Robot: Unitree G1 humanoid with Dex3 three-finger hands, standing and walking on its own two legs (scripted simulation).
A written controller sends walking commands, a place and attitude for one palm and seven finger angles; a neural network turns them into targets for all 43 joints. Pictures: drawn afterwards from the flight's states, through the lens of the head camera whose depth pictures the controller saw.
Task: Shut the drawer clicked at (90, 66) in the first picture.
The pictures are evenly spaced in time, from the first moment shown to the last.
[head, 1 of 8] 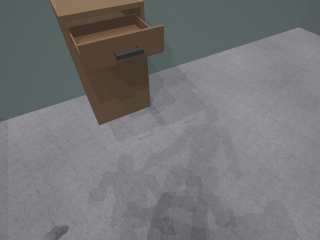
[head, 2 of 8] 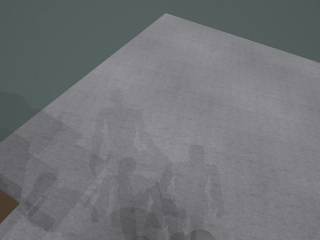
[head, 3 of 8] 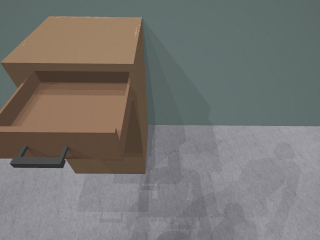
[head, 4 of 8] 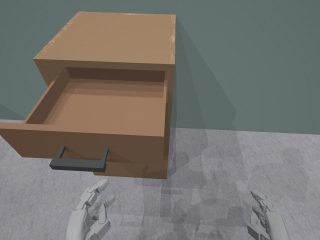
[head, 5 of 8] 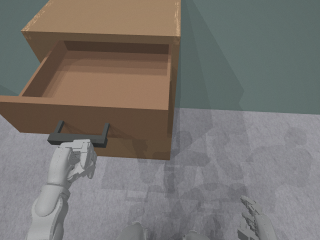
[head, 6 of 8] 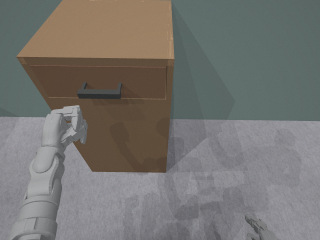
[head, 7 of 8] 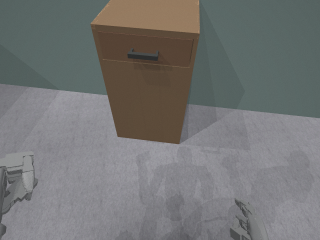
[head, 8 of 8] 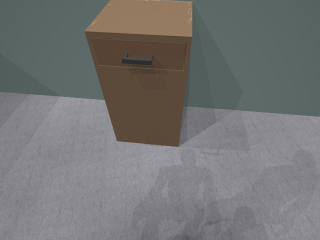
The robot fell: no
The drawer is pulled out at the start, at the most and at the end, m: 0.30 0.30 0.00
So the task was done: yes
